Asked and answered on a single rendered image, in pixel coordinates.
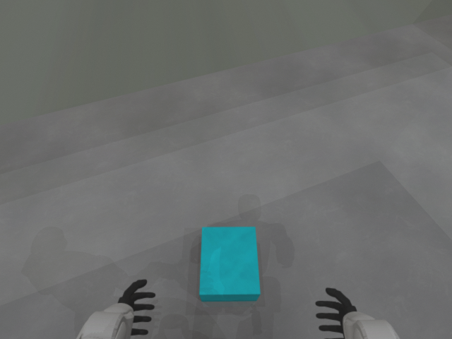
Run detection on right robot forearm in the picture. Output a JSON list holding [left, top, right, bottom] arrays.
[[343, 311, 400, 339]]

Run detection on carton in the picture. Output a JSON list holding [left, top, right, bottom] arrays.
[[199, 227, 261, 302]]

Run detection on left robot forearm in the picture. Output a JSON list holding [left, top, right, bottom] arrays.
[[76, 303, 134, 339]]

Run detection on left robot hand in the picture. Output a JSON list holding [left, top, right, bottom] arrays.
[[118, 280, 155, 335]]

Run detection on right robot hand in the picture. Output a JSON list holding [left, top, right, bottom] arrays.
[[316, 287, 357, 339]]

